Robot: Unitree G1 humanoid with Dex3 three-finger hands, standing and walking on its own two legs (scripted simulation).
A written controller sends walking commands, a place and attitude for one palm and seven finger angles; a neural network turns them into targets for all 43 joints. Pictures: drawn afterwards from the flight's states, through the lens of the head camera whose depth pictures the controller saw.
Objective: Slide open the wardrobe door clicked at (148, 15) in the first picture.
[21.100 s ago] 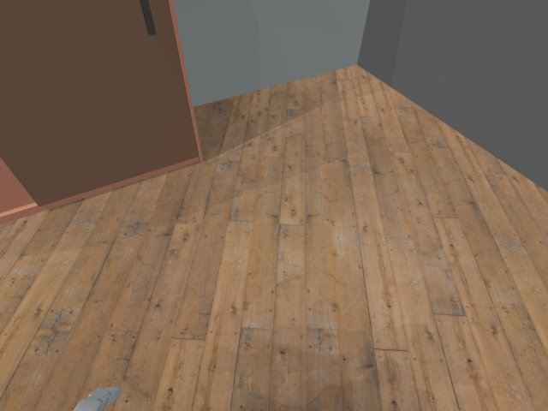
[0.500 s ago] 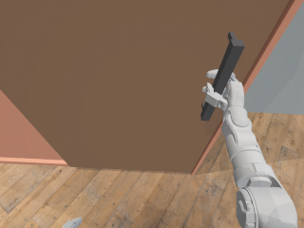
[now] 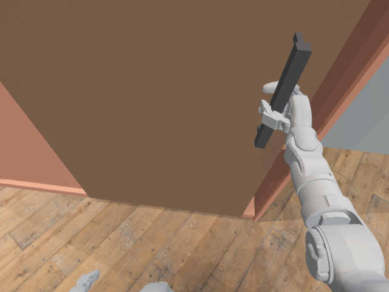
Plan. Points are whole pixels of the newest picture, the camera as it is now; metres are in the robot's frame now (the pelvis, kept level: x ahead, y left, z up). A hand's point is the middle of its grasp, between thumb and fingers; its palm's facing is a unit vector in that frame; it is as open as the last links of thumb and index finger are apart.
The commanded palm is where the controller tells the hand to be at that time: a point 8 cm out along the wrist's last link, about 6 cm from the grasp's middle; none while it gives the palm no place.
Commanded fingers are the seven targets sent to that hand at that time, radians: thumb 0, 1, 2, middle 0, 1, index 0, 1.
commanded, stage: step sideways, sliding the door along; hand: right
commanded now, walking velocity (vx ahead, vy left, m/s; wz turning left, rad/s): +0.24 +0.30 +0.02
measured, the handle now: (275, 99) +0.51 -0.12 +0.12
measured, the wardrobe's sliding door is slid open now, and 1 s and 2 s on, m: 0.07 0.20 0.47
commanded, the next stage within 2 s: stop walking and hold the door there in 1.98 s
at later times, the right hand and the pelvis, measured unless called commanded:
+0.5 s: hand (250, 111) +0.46 -0.06 +0.11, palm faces +0.14 +0.98 -0.13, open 5.8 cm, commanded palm +0.44 -0.07 +0.13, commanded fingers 0.00 -0.90 -0.90 0.45 1.40 0.45 1.40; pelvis +0.03 +0.09 +0.00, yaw -1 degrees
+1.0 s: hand (198, 105) +0.46 +0.05 +0.11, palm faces +0.27 +0.95 -0.12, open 6.3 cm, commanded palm +0.43 +0.08 +0.13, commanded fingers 0.00 -0.90 -0.90 0.45 1.40 0.45 1.40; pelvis +0.07 +0.24 +0.00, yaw -5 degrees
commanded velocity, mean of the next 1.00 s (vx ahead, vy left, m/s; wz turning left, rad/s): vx -0.07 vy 0.29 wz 0.07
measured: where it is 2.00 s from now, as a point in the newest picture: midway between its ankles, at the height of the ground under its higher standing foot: outside the picture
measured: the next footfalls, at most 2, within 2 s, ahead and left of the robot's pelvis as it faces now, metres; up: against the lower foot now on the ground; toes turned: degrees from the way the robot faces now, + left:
right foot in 0.46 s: +0.11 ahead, -0.06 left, +0.00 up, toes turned -12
left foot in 0.74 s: +0.17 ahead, +0.37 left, +0.00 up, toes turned -3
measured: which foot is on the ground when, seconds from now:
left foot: down 0.00-0.46, up 0.48-0.72, down 0.74-1.00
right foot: down 0.00-0.10, up 0.12-0.44, down 0.46-0.78, up 0.80-0.86, down 0.88-1.00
